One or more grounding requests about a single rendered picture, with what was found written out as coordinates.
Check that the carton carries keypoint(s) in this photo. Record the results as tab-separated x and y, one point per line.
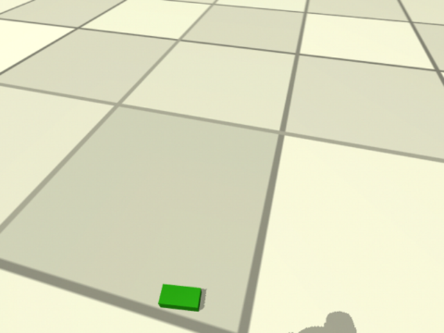
180	297

